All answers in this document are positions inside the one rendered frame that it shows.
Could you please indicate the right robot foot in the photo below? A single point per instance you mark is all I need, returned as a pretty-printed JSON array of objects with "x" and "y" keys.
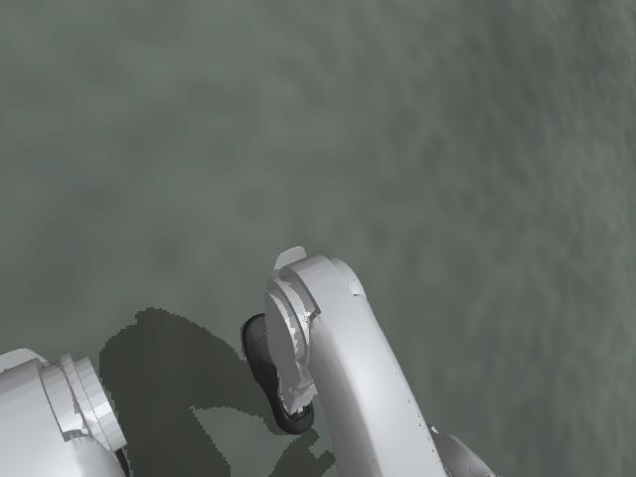
[{"x": 265, "y": 373}]

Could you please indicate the right robot hand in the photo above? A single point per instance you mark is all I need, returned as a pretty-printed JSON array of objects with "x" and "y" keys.
[{"x": 457, "y": 459}]

